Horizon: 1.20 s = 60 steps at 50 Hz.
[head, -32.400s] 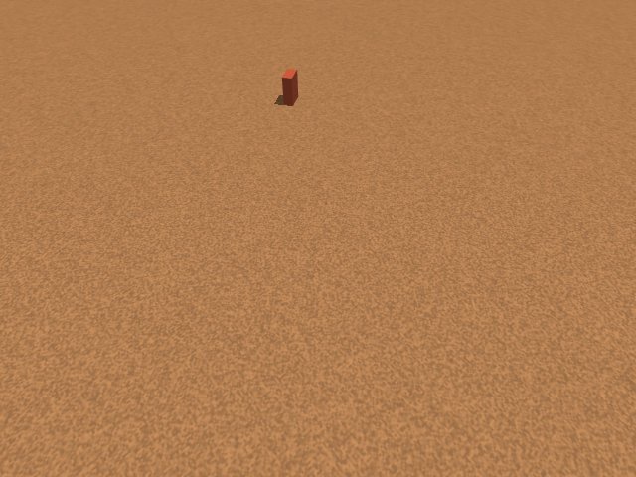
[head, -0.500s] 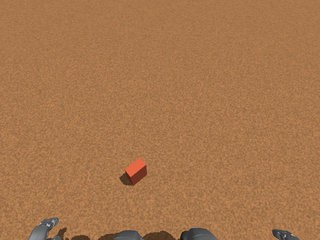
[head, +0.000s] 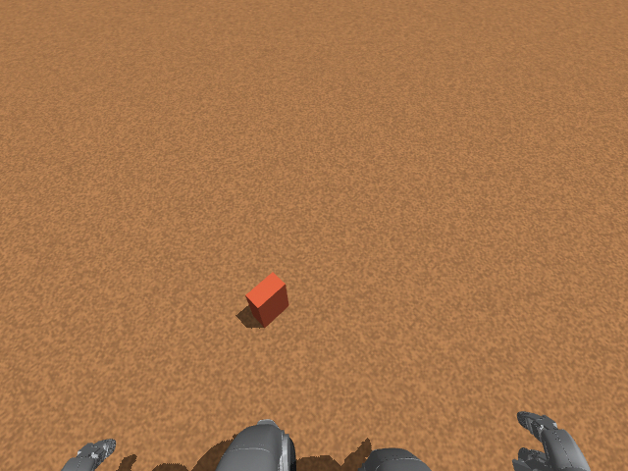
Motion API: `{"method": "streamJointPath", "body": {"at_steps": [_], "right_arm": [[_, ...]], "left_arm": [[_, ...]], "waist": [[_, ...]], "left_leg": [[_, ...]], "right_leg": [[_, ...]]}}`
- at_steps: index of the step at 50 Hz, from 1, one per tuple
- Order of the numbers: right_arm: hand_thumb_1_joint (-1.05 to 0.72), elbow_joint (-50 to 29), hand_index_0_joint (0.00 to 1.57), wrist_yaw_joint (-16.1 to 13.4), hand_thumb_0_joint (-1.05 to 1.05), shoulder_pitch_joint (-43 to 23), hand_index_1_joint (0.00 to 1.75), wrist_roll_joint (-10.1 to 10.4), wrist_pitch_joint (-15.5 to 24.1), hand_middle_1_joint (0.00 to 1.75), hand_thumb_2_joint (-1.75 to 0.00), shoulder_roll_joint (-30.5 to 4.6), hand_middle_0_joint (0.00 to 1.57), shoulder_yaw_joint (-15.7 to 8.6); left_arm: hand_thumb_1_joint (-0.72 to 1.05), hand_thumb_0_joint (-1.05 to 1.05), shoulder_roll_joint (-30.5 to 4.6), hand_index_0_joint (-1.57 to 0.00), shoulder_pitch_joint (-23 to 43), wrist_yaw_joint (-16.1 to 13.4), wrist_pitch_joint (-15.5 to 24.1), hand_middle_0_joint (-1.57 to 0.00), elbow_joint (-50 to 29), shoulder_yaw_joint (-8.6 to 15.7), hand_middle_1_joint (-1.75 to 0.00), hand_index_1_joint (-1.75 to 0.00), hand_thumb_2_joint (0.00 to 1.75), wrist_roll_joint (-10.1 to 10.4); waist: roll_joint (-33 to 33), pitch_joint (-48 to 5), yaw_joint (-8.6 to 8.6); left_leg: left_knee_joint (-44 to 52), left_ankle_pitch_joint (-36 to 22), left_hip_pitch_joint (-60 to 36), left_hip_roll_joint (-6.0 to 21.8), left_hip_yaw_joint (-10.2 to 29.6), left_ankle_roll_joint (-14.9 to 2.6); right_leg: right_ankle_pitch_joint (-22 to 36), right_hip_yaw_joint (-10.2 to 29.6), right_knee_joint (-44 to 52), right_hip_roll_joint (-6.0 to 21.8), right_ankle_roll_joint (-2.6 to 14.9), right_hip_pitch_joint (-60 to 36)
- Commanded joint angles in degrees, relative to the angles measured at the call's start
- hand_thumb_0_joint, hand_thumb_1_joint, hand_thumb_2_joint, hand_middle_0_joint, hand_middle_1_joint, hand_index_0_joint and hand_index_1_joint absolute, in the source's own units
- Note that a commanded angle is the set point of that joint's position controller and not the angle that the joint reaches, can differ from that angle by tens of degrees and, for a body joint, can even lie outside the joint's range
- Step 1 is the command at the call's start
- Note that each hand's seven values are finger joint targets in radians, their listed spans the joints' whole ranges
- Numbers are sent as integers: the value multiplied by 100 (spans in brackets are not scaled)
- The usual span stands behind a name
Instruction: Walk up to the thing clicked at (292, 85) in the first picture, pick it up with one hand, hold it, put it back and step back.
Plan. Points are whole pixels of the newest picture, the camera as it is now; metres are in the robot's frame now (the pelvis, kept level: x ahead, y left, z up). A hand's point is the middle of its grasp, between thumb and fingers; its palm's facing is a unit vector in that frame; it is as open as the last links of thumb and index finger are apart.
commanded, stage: step back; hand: left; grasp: from the side
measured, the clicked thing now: (268, 300) +0.59 +0.15 -0.67
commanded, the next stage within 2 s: none
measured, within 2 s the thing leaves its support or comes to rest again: neither
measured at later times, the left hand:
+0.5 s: hand out of the picture -0.03 +0.28 -0.14, palm faces +0.03 -0.93 -0.36, open 7.4 cm
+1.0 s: hand out of the picture -0.19 +0.25 -0.14, palm faces +0.05 -0.91 -0.41, open 7.4 cm
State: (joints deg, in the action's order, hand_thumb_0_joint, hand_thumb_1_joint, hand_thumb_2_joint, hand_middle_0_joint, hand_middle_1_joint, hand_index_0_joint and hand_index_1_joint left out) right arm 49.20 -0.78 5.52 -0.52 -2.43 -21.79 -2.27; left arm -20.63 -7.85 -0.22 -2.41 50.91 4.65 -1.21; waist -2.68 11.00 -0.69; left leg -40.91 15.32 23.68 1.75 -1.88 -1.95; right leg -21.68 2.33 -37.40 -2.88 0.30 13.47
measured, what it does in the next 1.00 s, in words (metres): walks backwards: left foot, then right foot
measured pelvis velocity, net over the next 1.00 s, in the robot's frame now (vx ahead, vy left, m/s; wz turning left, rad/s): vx -0.30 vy -0.03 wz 0.06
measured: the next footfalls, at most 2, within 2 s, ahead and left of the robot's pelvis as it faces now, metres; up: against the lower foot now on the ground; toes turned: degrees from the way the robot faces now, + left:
left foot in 0.26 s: -0.05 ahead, +0.11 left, +0.00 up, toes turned +0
right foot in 0.68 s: -0.19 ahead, -0.16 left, +0.00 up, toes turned +1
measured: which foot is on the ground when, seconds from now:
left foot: down 0.00-0.00, up 0.02-0.24, down 0.26-0.70, up 0.72-0.96, down 0.98-1.00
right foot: down 0.00-0.28, up 0.30-0.66, down 0.68-0.98, up 1.00-1.00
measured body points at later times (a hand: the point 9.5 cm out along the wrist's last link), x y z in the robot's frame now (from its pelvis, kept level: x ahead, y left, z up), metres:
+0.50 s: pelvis -0.14 +0.01 +0.02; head -0.08 +0.04 +0.46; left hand -0.03 +0.33 -0.11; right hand -0.02 -0.30 -0.08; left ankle -0.09 +0.11 -0.72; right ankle -0.17 -0.15 -0.62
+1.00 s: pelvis -0.30 -0.03 +0.00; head -0.25 -0.02 +0.44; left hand -0.19 +0.30 -0.11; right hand -0.22 -0.34 -0.12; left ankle -0.30 +0.08 -0.72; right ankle -0.24 -0.16 -0.72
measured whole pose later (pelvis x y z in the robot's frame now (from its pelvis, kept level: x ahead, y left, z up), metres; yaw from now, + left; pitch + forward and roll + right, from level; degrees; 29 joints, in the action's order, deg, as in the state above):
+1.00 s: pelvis -0.30 -0.03 +0.00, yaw +4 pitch -3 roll +2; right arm 50.6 -1.3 12.5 -1.2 -1.7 -21.4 -2.7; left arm -22.9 -6.7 -0.8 -3.8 44.2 4.2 -1.3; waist 2.8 10.5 0.3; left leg -38.9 20.0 15.7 -4.2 0.5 -1.3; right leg -18.0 0.6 -44.2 4.0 -0.1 23.1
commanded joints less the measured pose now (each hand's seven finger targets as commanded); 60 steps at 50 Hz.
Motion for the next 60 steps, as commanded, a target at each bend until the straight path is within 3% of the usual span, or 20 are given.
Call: {"method": "streamJointPath", "body": {"at_steps": [1,5,10,12,13,15,19,29,33,34,35,36,39,43,47,48,49,50,53,60], "right_arm": [[-90,-428,20,-91,0,-11,30,5,40,30,-90,-1161,20,-397],[-90,-252,20,-95,0,586,30,109,126,30,-90,-1173,20,-325],[-90,-359,20,-78,0,497,30,6,210,30,-90,-975,20,-285],[-90,-196,20,-69,0,878,30,-51,273,30,-90,-941,20,-344],[-90,-268,20,-73,0,741,30,-135,307,30,-90,-1183,20,-431],[-90,-457,20,-19,0,592,30,-148,298,30,-90,-2149,20,-622],[-90,-488,20,-143,0,126,30,-121,331,30,-90,-1414,20,-422],[-90,-760,20,-112,0,353,30,-160,234,30,-90,-1595,20,-521],[-90,-787,20,-75,0,116,30,-73,83,30,-90,-1442,20,-455],[-90,-834,20,-72,0,295,30,-22,79,30,-90,-1016,20,-344],[-90,-927,20,-177,0,-29,30,-17,93,30,-90,-1078,20,-404],[-90,-832,20,-186,0,-32,30,-28,73,30,-90,-1317,20,-470],[-90,-506,20,-142,0,655,30,81,151,30,-90,-1193,20,-393],[-90,-585,20,-129,0,489,30,5,211,30,-90,-1039,20,-304],[-90,-308,20,-102,0,1020,30,-63,266,30,-90,-1027,20,-369],[-90,-286,20,-115,0,1008,30,-112,282,30,-90,-1178,20,-425],[-90,-358,20,-123,0,879,30,-192,304,30,-90,-1655,20,-532],[-90,-484,20,-63,0,686,30,-128,281,30,-90,-2336,20,-616],[-90,-442,20,-147,0,227,30,-172,328,30,-90,-1629,20,-432],[-90,-597,20,-123,0,376,30,-205,214,30,-90,-1476,20,-456]], "left_arm": [[90,0,-1909,-20,98,-63,203,-20,-787,490,-30,-30,90,-90],[90,0,-1482,-20,612,-156,185,-20,-1029,394,-30,-30,90,-66],[90,0,-1355,-20,-94,-146,84,-20,-1006,315,-30,-30,90,-68],[90,0,-1423,-20,19,-98,2,-20,-1083,286,-30,-30,90,31],[90,0,-1223,-20,-142,-82,-30,-20,-1130,218,-30,-30,90,44],[90,0,-1216,-20,271,-183,-24,-20,-1204,285,-30,-30,90,54],[90,0,-1220,-20,-109,-176,-30,-20,-921,325,-30,-30,90,104],[90,0,-1121,-20,-455,-16,2,-20,-848,345,-30,-30,90,14],[90,0,-1235,-20,-1307,27,78,-20,-384,427,-30,-30,90,-96],[90,0,-1704,-20,-1061,35,114,-20,-555,556,-30,-30,90,-170],[90,0,-2262,-20,-573,24,78,-20,-850,655,-30,-30,90,-141],[90,0,-2213,-20,-165,-8,118,-20,-997,601,-30,-30,90,-116],[90,0,-1553,-20,624,-96,145,-20,-1104,440,-30,-30,90,-136],[90,0,-1432,-20,-45,-148,106,-20,-1058,372,-30,-30,90,-159],[90,0,-1472,-20,95,-127,-30,-20,-1126,290,-30,-30,90,-11],[90,0,-1296,-20,-42,-113,-66,-20,-1166,220,-30,-30,90,3],[90,0,-1044,-20,-263,-88,-84,-20,-1196,151,-30,-30,90,33],[90,0,-1221,-20,135,-170,-81,-20,-1248,246,-30,-30,90,82],[90,0,-1235,-20,-4,-177,-129,-20,-947,292,-30,-30,90,128],[90,0,-1190,-20,-225,-43,-38,-20,-789,271,-30,-30,90,1]], "waist": [[1571,-794,206],[1162,-958,-64],[1330,-1305,273],[1034,-1467,36],[589,-1457,162],[-1068,-1377,-249],[-349,-1046,215],[-826,-1465,-62],[-416,-1562,299],[1053,-1268,187],[1868,-1031,449],[1627,-730,322],[1151,-728,-171],[1384,-1016,294],[1162,-1338,55],[843,-1364,132],[-259,-1442,230],[-1224,-1378,-79],[-109,-1208,266],[-623,-1238,-36]], "left_leg": [[-2500,1962,52,-680,1004,220],[-2689,1259,42,-796,973,255],[265,1201,-18,-403,346,218],[1890,-467,-920,-370,135,173],[1876,-1236,-1476,163,949,15],[2048,-2967,-1132,2158,3326,-1414],[1511,-3349,-1246,1309,1675,-1049],[1465,-1691,-1423,1278,1476,-1136],[758,-277,22,729,1146,-376],[-382,1081,1270,-268,818,50],[-1738,1983,877,-764,807,269],[-2637,1818,523,-576,1170,330],[-2921,1055,243,-831,962,249],[-1277,1417,465,-604,555,273],[1511,-138,-715,-437,10,137],[1704,-753,-1170,-91,638,-4],[1935,-1481,-1671,1159,2363,-476],[2163,-2241,-818,2171,3524,-1464],[1698,-2655,-806,1398,2046,-1143],[1616,-1502,-1306,1276,1614,-1238]], "right_leg": [[2072,2840,1902,2556,1851,835],[3077,1110,1205,1582,1258,334],[3427,997,495,1449,1057,-1098],[3258,778,-108,1255,811,-803],[2259,689,-356,925,505,27],[-1635,576,-2328,-293,53,1140],[-819,1023,-3692,-278,83,1532],[-657,102,-979,123,-136,604],[439,189,1242,343,235,-889],[-83,2020,1650,1452,600,-945],[304,2914,2096,2634,1602,598],[275,2980,2200,2758,1783,1409],[1939,956,1302,1581,1131,1020],[2998,837,804,1569,1101,-474],[2867,688,-70,1431,822,-541],[2114,674,-338,1232,577,51],[562,269,-1227,543,265,1143],[-1609,149,-2334,-71,69,1208],[-1036,1121,-3762,-223,158,1368],[-902,253,-1873,52,-187,1097]]}}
